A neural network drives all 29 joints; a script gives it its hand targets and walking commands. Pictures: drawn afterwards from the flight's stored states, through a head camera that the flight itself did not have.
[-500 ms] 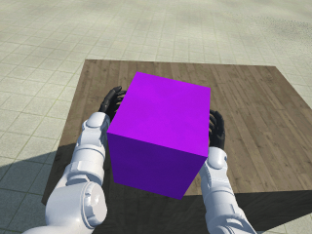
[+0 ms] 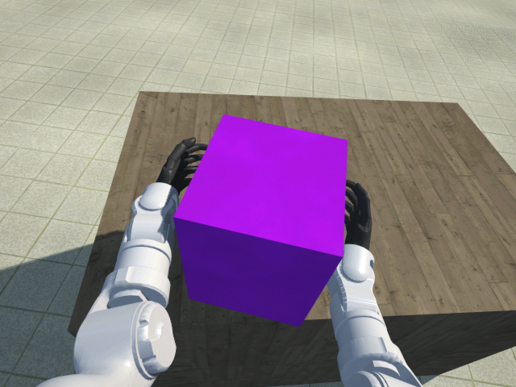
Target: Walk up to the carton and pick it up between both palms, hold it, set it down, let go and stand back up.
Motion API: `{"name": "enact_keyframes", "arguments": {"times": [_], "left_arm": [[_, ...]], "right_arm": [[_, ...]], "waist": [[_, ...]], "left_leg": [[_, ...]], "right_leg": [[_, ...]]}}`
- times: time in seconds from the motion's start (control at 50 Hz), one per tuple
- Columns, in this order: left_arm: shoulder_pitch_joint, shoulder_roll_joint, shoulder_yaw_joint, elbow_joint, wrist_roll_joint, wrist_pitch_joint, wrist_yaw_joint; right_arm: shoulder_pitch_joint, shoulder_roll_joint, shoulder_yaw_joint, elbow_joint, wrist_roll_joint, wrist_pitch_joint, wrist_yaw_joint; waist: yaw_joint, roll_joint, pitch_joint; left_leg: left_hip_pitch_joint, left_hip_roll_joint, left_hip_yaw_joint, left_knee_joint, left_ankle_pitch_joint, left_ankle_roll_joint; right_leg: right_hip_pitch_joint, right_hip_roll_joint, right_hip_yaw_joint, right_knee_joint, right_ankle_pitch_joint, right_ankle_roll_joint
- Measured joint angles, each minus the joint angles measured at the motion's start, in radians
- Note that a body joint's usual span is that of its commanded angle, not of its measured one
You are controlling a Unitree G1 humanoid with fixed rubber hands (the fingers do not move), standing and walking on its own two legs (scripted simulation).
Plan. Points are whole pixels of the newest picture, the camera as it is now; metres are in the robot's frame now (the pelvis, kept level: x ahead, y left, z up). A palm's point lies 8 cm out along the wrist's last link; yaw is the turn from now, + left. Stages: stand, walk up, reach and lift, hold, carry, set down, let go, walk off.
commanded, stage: set down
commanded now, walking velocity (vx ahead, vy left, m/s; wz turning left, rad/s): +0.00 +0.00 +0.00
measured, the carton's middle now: (263, 224) +0.37 -0.04 +0.03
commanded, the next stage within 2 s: none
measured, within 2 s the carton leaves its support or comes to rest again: rests again in 0.40 s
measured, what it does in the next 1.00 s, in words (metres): shifts its weight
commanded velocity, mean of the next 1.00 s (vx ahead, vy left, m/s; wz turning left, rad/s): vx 0.00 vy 0.00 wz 0.00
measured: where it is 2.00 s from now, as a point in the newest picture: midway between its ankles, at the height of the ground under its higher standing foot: outside the picture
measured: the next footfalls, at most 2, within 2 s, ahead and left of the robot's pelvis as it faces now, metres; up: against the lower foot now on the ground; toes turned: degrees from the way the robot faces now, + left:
none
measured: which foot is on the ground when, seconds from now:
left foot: down 0.00-1.00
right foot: down 0.00-1.00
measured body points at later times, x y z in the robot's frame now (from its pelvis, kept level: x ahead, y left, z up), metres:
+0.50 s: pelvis +0.00 +0.00 -0.01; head +0.04 +0.06 +0.44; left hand +0.44 +0.12 +0.05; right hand +0.35 -0.17 +0.04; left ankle -0.01 +0.09 -0.75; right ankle -0.02 -0.13 -0.75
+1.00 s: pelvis -0.06 +0.01 -0.01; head -0.06 +0.06 +0.44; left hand +0.35 +0.16 +0.04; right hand +0.26 -0.17 +0.03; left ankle -0.01 +0.09 -0.75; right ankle -0.02 -0.13 -0.75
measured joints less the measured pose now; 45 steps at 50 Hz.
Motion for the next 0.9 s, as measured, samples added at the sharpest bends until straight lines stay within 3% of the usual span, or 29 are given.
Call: {"name": "enact_keyframes", "arguments": {"times": [0.1,0.2,0.34,0.48,0.72,0.9], "left_arm": [[0.003,0.044,-0.123,0.038,-0.007,-0.008,0.07],[0.01,0.087,-0.26,0.109,-0.128,-0.027,0.131],[0.039,0.107,-0.333,0.13,-0.24,-0.087,0.186],[0.045,0.139,-0.344,0.12,-0.249,-0.096,0.186],[0.154,0.153,-0.364,0.007,-0.256,0.002,0.147],[0.221,0.179,-0.375,-0.02,-0.33,0.002,0.143]], "right_arm": [[-0.001,-0.048,0.099,0.055,0.066,0.009,-0.036],[-0.002,-0.099,0.221,0.073,0.18,0.055,-0.063],[-0.002,-0.104,0.246,0.072,0.24,0.074,-0.07],[-0.005,-0.105,0.298,0.122,0.285,0.074,-0.086],[0.055,-0.105,0.34,0.15,0.329,0.046,-0.105],[0.091,-0.105,0.34,0.144,0.361,0.097,-0.105]], "waist": [[0.0,0.0,0.018],[0.0,0.0,0.008],[0.0,0.0,-0.098],[0.0,0.0,-0.16],[0.0,0.004,-0.166],[0.0,0.004,-0.165]], "left_leg": [[-0.018,0.008,0.0,0.027,-0.012,0.0],[-0.095,0.02,0.0,0.076,-0.028,-0.001],[-0.249,0.037,0.0,0.141,-0.047,-0.01],[-0.27,0.042,0.0,0.18,-0.069,-0.02],[-0.27,0.043,0.0,0.191,-0.048,-0.023],[-0.27,0.043,0.0,0.191,-0.014,-0.006]], "right_leg": [[-0.007,0.008,0.0,0.001,0.003,0.0],[-0.073,0.02,0.0,0.024,0.003,0.0],[-0.217,0.035,0.0,0.064,-0.001,-0.003],[-0.235,0.04,0.0,0.093,-0.016,-0.003],[-0.232,0.04,0.0,0.097,0.006,-0.003],[-0.232,0.041,0.0,0.098,0.041,-0.003]]}}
